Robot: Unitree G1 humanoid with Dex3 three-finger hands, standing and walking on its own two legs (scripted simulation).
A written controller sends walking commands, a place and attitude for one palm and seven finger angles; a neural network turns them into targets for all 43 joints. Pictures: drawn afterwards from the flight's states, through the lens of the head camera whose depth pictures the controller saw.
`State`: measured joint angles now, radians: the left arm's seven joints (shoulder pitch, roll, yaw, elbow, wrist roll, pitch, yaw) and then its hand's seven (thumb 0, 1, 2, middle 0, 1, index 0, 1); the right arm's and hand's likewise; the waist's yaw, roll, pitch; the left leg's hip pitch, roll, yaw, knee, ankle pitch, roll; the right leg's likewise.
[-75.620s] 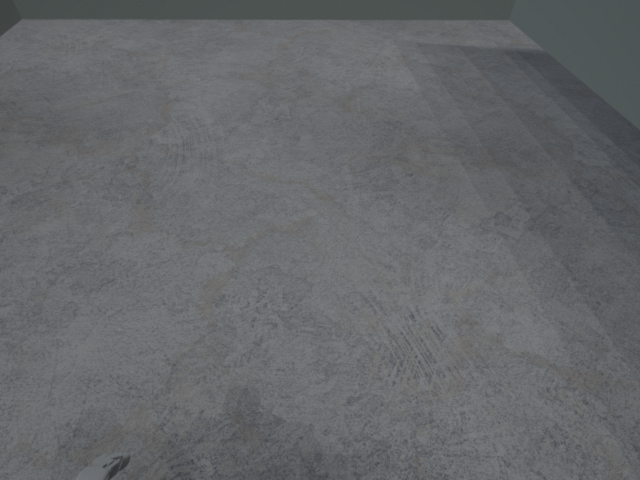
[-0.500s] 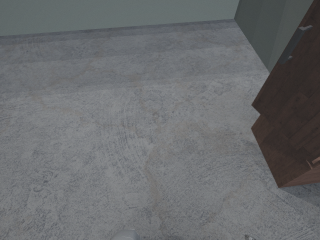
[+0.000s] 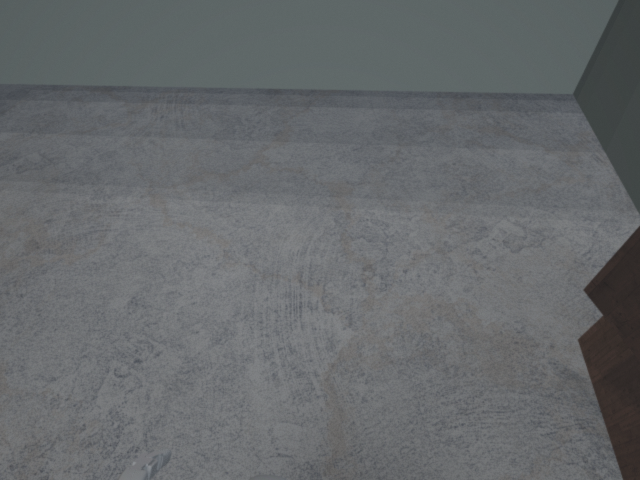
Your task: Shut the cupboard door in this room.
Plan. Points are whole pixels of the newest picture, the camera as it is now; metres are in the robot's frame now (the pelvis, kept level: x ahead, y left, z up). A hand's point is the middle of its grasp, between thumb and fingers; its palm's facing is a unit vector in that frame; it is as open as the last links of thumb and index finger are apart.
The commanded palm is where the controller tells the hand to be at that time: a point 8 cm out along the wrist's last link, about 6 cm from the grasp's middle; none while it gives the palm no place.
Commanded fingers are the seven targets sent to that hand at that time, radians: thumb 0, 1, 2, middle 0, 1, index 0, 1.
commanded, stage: walk to a spot facing it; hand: left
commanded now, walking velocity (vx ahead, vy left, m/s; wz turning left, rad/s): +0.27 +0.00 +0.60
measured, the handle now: out of the picture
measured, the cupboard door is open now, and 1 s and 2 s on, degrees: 20 20 20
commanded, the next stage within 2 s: turn to face it in 0.44 s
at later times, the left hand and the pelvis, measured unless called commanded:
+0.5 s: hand out of the picture +0.05 +0.22 -0.18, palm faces +0.36 -0.90 -0.23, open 7.4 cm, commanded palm none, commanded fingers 0.00 0.90 0.90 -0.20 -0.30 -0.20 -0.30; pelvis +0.12 +0.03 -0.01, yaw +18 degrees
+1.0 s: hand (193, 445) +0.20 +0.21 -0.15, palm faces +0.24 -0.95 -0.21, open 7.3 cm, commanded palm none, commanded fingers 0.00 0.90 0.90 -0.20 -0.30 -0.20 -0.30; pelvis +0.20 +0.03 +0.02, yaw +11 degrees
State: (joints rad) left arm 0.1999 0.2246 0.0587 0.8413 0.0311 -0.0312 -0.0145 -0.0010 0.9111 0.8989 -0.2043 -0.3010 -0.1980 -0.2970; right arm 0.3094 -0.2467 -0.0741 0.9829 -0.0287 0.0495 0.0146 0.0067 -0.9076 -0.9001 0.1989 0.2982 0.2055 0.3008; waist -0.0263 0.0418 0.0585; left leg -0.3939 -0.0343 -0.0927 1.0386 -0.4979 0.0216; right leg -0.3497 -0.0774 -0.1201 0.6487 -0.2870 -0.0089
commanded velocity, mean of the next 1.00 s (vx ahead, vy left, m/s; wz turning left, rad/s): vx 0.02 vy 0.00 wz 0.01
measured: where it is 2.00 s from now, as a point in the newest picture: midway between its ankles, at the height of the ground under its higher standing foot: (321, 474)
